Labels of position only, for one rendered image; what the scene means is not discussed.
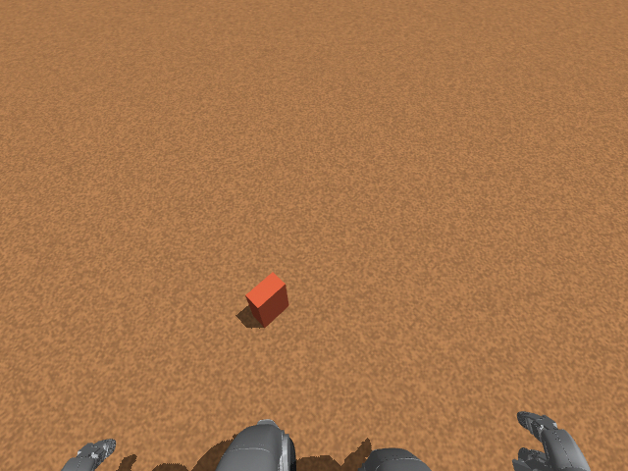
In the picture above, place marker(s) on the carton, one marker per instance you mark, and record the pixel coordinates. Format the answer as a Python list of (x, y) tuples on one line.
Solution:
[(268, 299)]

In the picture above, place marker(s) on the left robot hand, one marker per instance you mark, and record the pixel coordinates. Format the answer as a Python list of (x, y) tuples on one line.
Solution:
[(90, 456)]

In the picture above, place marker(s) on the right robot hand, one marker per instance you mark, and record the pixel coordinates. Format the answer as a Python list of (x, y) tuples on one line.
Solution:
[(561, 451)]

